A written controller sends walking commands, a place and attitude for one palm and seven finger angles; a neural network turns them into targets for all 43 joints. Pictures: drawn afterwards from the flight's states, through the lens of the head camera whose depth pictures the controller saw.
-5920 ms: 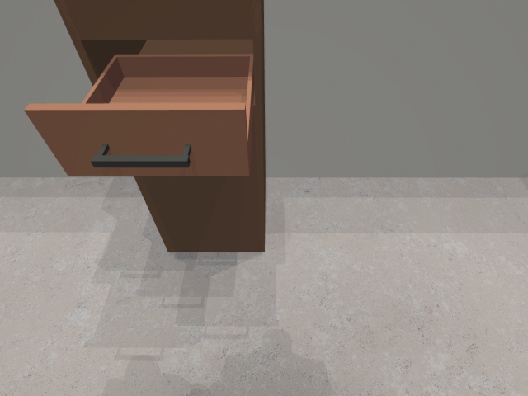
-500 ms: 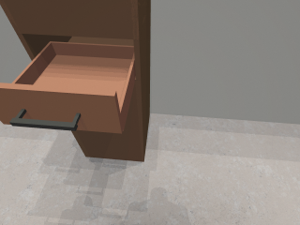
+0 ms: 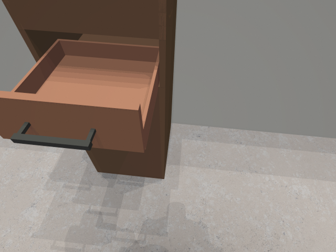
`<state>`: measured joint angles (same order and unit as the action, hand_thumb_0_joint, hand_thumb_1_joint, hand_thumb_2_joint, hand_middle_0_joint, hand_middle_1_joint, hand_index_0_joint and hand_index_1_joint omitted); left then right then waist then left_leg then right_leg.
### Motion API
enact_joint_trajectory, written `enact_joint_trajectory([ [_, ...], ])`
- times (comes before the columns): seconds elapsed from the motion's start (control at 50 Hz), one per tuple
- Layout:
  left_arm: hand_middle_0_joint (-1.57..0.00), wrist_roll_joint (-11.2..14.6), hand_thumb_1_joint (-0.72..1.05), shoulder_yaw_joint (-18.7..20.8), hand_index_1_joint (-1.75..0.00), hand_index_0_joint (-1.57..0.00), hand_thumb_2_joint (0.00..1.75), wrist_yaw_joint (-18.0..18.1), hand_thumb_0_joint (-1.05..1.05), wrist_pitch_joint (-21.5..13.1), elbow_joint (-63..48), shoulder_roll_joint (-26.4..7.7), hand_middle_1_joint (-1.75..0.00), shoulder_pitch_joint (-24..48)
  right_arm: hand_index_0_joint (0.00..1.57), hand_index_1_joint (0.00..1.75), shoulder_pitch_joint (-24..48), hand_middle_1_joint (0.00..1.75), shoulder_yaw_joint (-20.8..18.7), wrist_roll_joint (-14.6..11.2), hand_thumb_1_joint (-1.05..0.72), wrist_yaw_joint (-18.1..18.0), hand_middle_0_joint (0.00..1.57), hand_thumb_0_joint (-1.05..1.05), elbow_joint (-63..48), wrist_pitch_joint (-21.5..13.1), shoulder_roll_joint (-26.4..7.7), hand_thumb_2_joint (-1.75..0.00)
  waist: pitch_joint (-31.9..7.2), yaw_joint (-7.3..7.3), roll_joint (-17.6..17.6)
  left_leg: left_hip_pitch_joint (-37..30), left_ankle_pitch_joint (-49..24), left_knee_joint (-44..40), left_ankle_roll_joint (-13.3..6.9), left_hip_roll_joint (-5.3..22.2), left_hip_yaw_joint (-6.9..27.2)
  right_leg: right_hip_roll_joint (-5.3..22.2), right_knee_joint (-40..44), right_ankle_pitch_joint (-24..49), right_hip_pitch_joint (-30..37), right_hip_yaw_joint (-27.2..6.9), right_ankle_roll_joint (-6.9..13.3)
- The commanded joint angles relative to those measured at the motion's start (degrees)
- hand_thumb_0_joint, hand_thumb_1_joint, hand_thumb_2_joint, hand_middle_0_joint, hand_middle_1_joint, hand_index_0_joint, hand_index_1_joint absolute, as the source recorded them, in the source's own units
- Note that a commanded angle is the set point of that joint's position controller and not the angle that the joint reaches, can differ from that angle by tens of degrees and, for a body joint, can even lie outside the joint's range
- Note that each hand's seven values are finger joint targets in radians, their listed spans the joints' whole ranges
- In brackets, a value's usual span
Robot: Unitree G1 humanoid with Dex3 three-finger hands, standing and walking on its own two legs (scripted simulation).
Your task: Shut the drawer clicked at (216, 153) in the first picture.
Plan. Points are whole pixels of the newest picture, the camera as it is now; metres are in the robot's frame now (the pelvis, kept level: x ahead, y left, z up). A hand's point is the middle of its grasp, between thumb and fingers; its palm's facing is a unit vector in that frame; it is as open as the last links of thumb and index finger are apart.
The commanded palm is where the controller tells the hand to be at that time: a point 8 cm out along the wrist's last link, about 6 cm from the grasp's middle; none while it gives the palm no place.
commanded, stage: shuffle to correct the standing spot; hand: left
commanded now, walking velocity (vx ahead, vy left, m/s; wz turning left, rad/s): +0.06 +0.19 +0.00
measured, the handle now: (55, 135) +0.33 +0.29 +0.09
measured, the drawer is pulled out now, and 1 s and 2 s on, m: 0.27 0.27 0.27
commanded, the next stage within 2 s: come to a stop and stand still in 0.28 s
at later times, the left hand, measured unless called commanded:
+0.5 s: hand out of the picture +0.02 +0.27 -0.18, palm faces +0.09 -0.96 -0.28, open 7.4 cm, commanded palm none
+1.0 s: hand out of the picture +0.09 +0.22 -0.16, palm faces +0.07 -0.97 -0.22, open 7.2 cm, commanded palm none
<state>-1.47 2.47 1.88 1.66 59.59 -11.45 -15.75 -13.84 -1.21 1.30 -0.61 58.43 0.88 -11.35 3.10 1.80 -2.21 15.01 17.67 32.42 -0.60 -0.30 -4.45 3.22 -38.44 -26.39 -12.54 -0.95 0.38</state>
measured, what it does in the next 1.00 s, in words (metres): steps on the spot: left foot, then right foot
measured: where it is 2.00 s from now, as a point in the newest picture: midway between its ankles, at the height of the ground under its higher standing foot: outside the picture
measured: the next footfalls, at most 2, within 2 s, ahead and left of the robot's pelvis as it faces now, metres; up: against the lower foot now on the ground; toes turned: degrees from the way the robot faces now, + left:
left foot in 0.46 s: +0.07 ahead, +0.19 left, +0.00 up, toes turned +4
right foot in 0.70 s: +0.07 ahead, -0.03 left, +0.00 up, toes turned -3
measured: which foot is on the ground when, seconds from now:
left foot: down 0.00-0.12, up 0.14-0.44, down 0.46-1.00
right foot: down 0.00-0.44, up 0.46-0.68, down 0.70-1.00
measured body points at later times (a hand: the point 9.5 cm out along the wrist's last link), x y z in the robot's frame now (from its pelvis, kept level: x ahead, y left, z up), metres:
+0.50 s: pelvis +0.04 +0.06 -0.01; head +0.08 +0.07 +0.44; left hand +0.02 +0.32 -0.16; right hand +0.16 -0.18 -0.15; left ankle +0.06 +0.20 -0.73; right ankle -0.04 -0.08 -0.71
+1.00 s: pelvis +0.05 +0.04 +0.01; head +0.06 +0.04 +0.46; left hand +0.09 +0.28 -0.14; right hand +0.06 -0.18 -0.15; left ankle +0.04 +0.20 -0.73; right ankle +0.03 -0.03 -0.73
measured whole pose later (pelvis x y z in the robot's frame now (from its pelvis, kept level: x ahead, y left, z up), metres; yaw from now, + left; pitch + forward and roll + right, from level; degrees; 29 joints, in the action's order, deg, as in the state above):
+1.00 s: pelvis +0.05 +0.04 +0.01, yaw +1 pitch -1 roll +1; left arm -0.6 1.3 1.9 -0.7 60.5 -10.0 -12.7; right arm -15.4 -0.4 0.9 -1.7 64.4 0.6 -8.6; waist 1.4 -0.1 -0.6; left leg 10.4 13.3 25.0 3.6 4.0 -2.7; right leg -1.4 -27.6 -17.1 -9.7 5.3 3.8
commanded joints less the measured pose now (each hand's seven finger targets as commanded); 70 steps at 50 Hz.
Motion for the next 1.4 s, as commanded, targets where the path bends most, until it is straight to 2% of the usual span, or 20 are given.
enact_joint_trajectory([
  [0.0, -0.20, 0.37, 0.90, 0.70, -0.30, -0.20, 0.90, 0.14, 0.00, -0.98, -5.06, -3.25, -0.30, -0.09, 0.20, 0.30, -3.81, 0.30, -1.83, 0.27, -0.90, -0.58, 0.20, 0.00, -3.45, -0.44, -8.11, -0.90, -1.89, -1.24, 13.20, -5.23, -19.85, -12.90, -11.63, 14.75, 15.05, -0.06, -11.84, -7.77, -11.41, 4.38, 1.55],
  [0.06, -0.20, 0.29, 0.90, 0.66, -0.30, -0.20, 0.90, 0.07, 0.00, -1.65, -3.17, -2.99, -0.30, -6.18, 0.20, 0.30, 0.83, 0.30, -1.60, -0.02, -0.90, -0.44, 0.20, 0.00, -5.26, -0.34, -7.38, -0.90, -4.97, 2.80, 6.93, 0.93, -21.04, -4.88, -7.85, 9.92, 8.31, 0.81, 5.78, 7.68, 1.81, 5.11, 0.97],
  [0.1, -0.20, -0.18, 0.90, 2.34, -0.30, -0.20, 0.90, 0.88, 0.00, -2.62, -2.21, -11.14, -0.30, -10.54, 0.20, 0.30, 2.15, 0.30, -1.71, -0.62, -0.90, 0.14, 0.20, 0.00, -7.56, -0.49, -4.04, -0.90, -3.90, 3.59, -12.59, 17.94, 4.80, 11.11, 0.43, -0.25, -0.98, 21.96, 18.93, 30.75, 13.67, -19.99, 8.09],
  [0.12, -0.20, 0.27, 0.90, 2.49, -0.30, -0.20, 0.90, 1.00, 0.00, -2.93, -1.99, -12.53, -0.30, -12.15, 0.20, 0.30, 4.36, 0.30, -1.82, 0.00, -0.90, 0.10, 0.20, 0.00, -8.04, 0.00, -4.99, -0.90, -3.23, 4.41, -9.43, 19.24, 14.65, 20.29, 1.52, 0.76, 2.86, 26.60, 19.16, 42.77, 11.69, -22.28, 12.44],
  [0.22, -0.20, -0.47, 0.90, 2.51, -0.30, -0.20, 0.90, 1.49, 0.00, -3.10, -3.92, -9.79, -0.30, -5.95, 0.20, 0.30, 5.97, 0.30, -1.68, -0.37, -0.90, 1.38, 0.20, 0.00, -7.34, 0.88, -3.02, -0.90, -0.56, 1.67, -8.99, 20.81, 6.73, 24.89, 2.67, 2.62, 2.85, 17.63, 14.97, 50.28, 9.92, -5.73, 9.45],
  [0.32, -0.20, -0.63, 0.90, 3.60, -0.30, -0.20, 0.90, 0.99, 0.00, -2.57, -5.56, -12.83, -0.30, -3.32, 0.20, 0.30, 6.34, 0.30, -1.87, -1.04, -0.90, 2.09, 0.20, 0.00, -8.16, 0.89, -2.31, -0.90, -1.30, 1.06, -10.05, 9.38, 1.33, 10.11, 2.57, 0.58, -1.49, 15.37, 13.32, 44.45, 3.09, -1.41, 7.07],
  [0.38, -0.20, -0.43, 0.90, 3.79, -0.30, -0.20, 0.90, 0.76, 0.00, -1.99, -6.38, -12.93, -0.30, -0.96, 0.20, 0.30, -1.18, 0.30, -2.35, -0.72, -0.90, 1.50, 0.20, 0.00, -6.32, -0.05, -3.83, -0.90, -5.12, -2.83, -7.55, -5.35, -9.65, -3.78, 2.20, -1.04, -4.84, 11.92, 4.69, 39.65, -1.58, 1.67, 3.91],
  [0.4, -0.20, -0.16, 0.90, 3.21, -0.30, -0.20, 0.90, 0.52, 0.00, -1.62, -6.70, -10.52, -0.30, -1.93, 0.20, 0.30, -5.24, 0.30, -2.99, -0.33, -0.90, 1.02, 0.20, 0.00, -5.17, -0.61, -6.50, -0.90, -8.81, -4.16, -0.73, -13.64, -18.24, -5.41, 0.72, 3.43, -2.14, 8.43, -3.20, 28.69, -4.95, 4.08, 1.96],
  [0.42, -0.20, 0.51, 0.90, 2.46, -0.30, -0.20, 0.90, 0.28, 0.00, -1.02, -7.19, -5.98, -0.30, -4.27, 0.20, 0.30, -7.65, 0.30, -4.23, 0.06, -0.90, 0.69, 0.20, 0.00, -5.29, -0.96, -12.24, -0.90, -11.60, -4.35, 15.24, -18.90, -35.76, -7.36, -6.18, 17.95, 16.37, 0.61, -14.81, -2.14, -15.30, 8.03, -1.42],
  [0.46, -0.20, 0.58, 0.90, 0.96, -0.30, -0.20, 0.90, 0.81, 0.00, -0.85, -8.41, -2.70, -0.30, -3.79, 0.20, 0.30, -5.31, 0.30, -3.68, -0.21, -0.90, -0.18, 0.20, 0.00, -6.69, -0.83, -12.40, -0.90, -8.24, -3.30, 10.94, -7.88, -33.43, -12.46, -14.00, 24.39, 21.62, 0.03, -26.98, -12.40, -16.23, 1.59, -0.57],
  [0.5, -0.20, 0.43, 0.90, 1.57, -0.30, -0.20, 0.90, 0.38, 0.00, -1.57, -6.53, -5.84, -0.30, -1.96, 0.20, 0.30, 3.01, 0.30, -3.02, 0.16, -0.90, -0.77, 0.20, 0.00, -7.04, -1.74, -10.37, -0.90, -5.42, -1.44, 16.11, -2.45, -23.72, -13.79, -11.72, 19.27, 16.09, 1.90, -24.58, -6.17, -14.11, -0.62, -0.35],
  [0.64, -0.20, 0.43, 0.90, 0.12, -0.30, -0.20, 0.90, -0.68, 0.00, -1.47, -3.38, -3.05, -0.30, -6.31, 0.20, 0.30, 3.76, 0.30, -2.46, -0.05, -0.90, -0.87, 0.20, 0.00, -5.01, -0.97, -7.80, -0.90, -6.10, 0.05, 9.98, 0.33, -21.53, -8.49, -6.07, 13.99, 7.83, -1.05, 7.23, 10.67, 1.01, 4.55, -0.99],
  [0.72, -0.20, 0.28, 0.90, 0.56, -0.30, -0.20, 0.90, -0.25, 0.00, -2.94, -4.58, -8.83, -0.30, -1.57, 0.20, 0.30, 2.35, 0.30, -1.08, -0.47, -0.90, -0.40, 0.20, 0.00, -4.08, 0.02, -1.63, -0.90, -3.00, -1.70, -12.03, 1.86, 3.90, 1.66, 1.52, 3.21, 0.83, 11.95, 20.55, 27.45, -2.92, -10.20, 6.11],
  [0.9, -0.20, 1.22, 0.90, -0.20, -0.30, -0.20, 0.90, 0.08, 0.00, -3.04, -1.39, -4.49, -0.30, -0.92, 0.20, 0.30, -2.25, 0.30, 0.13, -0.43, -0.90, -1.28, 0.20, 0.00, 3.39, -1.64, -1.41, -0.90, -2.79, -1.18, 5.39, -5.59, -19.91, -9.45, 1.14, 7.61, 4.01, 3.85, 15.58, 29.92, 2.82, -0.12, 1.54],
  [1.18, -0.20, 1.22, 0.90, -0.88, -0.30, -0.20, 0.90, 0.01, 0.00, -3.19, 2.55, -2.72, -0.30, -3.38, 0.20, 0.30, -6.44, 0.30, 0.63, -0.34, -0.90, -1.39, 0.20, 0.00, 6.78, -1.21, 0.09, -0.90, 1.79, -1.66, 1.31, -5.29, -8.81, -12.06, 1.65, 6.23, 3.12, 3.37, 23.20, 15.57, 0.38, -1.78, 2.17],
  [1.2, -0.20, 0.13, 0.90, -0.83, -0.30, -0.20, 0.90, 2.52, 0.00, -4.73, 4.53, -4.29, -0.30, -9.48, 0.20, 0.30, 0.72, 0.30, 0.12, -0.89, -0.90, -0.90, 0.20, 0.00, 2.77, -2.24, -2.15, -0.90, 4.38, 1.50, -1.28, 4.28, -1.12, 3.67, 2.84, 4.66, -0.01, 8.77, 21.04, 52.68, 2.75, -9.08, -3.93],
  [1.22, -0.20, 0.05, 0.90, -0.53, -0.30, -0.20, 0.90, 2.30, 0.00, -5.31, 2.20, -6.45, -0.30, -8.29, 0.20, 0.30, -3.84, 0.30, 0.19, -0.90, -0.90, -0.86, 0.20, 0.00, 0.62, -1.39, 1.02, -0.90, -1.97, -2.26, 0.28, 4.51, 4.87, 8.09, 0.95, 4.37, 4.44, 12.77, 18.78, 54.90, 6.24, -9.90, -1.22],
  [1.26, -0.20, 0.21, 0.90, -0.57, -0.30, -0.20, 0.90, 1.62, 0.00, -4.94, -0.42, -6.01, -0.30, -3.41, 0.20, 0.30, -7.06, 0.30, -0.02, -1.05, -0.90, -0.42, 0.20, 0.00, 0.17, -1.23, 2.02, -0.90, -7.84, -3.83, 2.91, -0.17, 2.96, 4.73, 1.12, 3.45, 2.14, 10.02, 17.82, 36.86, 4.96, -5.75, 7.57],
  [1.36, -0.20, 0.56, 0.90, -1.47, -0.30, -0.20, 0.90, 1.12, 0.00, -3.69, -0.63, -1.12, -0.30, -4.49, 0.20, 0.30, -9.64, 0.30, 0.10, -0.20, -0.90, -0.81, 0.20, 0.00, 0.46, -2.41, -0.96, -0.90, 2.56, -2.83, 1.24, -0.44, -5.58, -7.62, -1.52, 7.61, 6.62, 1.61, 16.02, 9.41, -5.50, -1.90, 3.33],
  [1.38, -0.20, 0.65, 0.90, -1.58, -0.30, -0.20, 0.90, 0.92, 0.00, -3.08, -0.45, -1.36, -0.30, -4.15, 0.20, 0.30, -8.42, 0.30, 0.31, -0.23, -0.90, -0.84, 0.20, 0.00, 0.49, -2.54, -1.51, -0.90, 3.07, -2.35, 7.83, 2.33, -3.77, -9.96, -1.67, 7.21, 8.23, 1.08, 14.47, 8.06, -3.58, -1.22, 3.01],
])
